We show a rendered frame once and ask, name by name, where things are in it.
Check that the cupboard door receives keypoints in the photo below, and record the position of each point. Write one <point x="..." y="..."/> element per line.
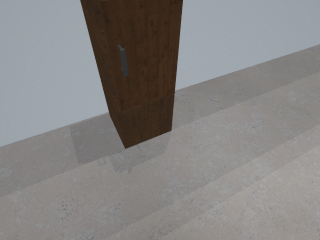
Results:
<point x="148" y="30"/>

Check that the handle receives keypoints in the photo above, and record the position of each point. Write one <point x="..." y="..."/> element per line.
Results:
<point x="124" y="67"/>

